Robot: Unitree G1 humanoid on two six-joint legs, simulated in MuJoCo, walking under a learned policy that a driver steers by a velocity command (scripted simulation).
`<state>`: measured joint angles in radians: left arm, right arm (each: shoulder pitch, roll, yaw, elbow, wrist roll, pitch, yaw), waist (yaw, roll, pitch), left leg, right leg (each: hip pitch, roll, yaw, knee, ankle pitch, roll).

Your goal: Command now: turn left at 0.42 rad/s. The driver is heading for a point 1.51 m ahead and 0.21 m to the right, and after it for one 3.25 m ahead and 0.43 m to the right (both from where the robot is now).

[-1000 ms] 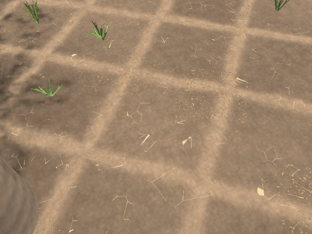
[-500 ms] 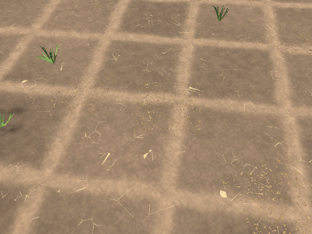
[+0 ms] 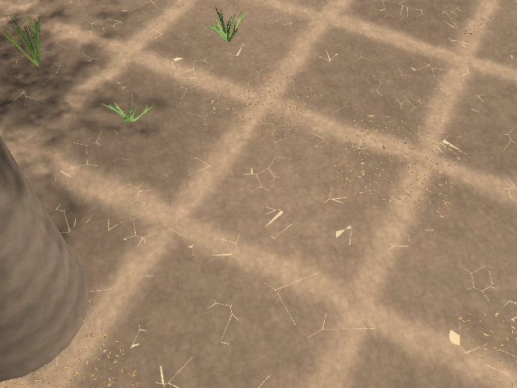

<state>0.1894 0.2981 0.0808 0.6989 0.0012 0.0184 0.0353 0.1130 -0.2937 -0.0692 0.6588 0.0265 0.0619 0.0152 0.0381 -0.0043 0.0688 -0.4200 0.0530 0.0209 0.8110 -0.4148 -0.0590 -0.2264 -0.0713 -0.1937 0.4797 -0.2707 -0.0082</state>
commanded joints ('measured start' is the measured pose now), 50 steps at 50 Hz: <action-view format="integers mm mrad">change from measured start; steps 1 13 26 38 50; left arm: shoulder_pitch -24 40 -72 126 199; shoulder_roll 181 84 39 133 146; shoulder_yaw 48 9 -10 15 9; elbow -49 21 -55 -48 18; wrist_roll -30 -11 -33 -20 -5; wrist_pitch -6 11 -31 -83 -104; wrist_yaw -6 -1 -57 -59 -20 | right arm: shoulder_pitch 44 -11 89 13 -189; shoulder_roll -80 -69 -161 -160 -41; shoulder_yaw -26 10 -59 -30 20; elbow -70 3 72 10 -22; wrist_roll -4 -68 -12 -12 1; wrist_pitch -6 -85 -132 -197 -164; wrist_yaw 11 -29 -20 12 48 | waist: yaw -43 -40 -86 0 46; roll -136 126 90 -75 -64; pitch -162 -140 -37 -54 43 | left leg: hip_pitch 143 252 372 -469 -233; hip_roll -57 170 253 58 1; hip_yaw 72 -87 -64 -77 8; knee -270 -494 -696 357 -252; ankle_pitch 155 424 42 78 593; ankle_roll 42 270 260 75 69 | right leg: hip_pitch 111 -176 -306 306 192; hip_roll -220 7 -42 -217 -121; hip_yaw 140 249 173 673 231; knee -27 423 258 -276 -381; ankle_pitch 429 -124 -81 -119 305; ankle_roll -165 109 -1 -288 -172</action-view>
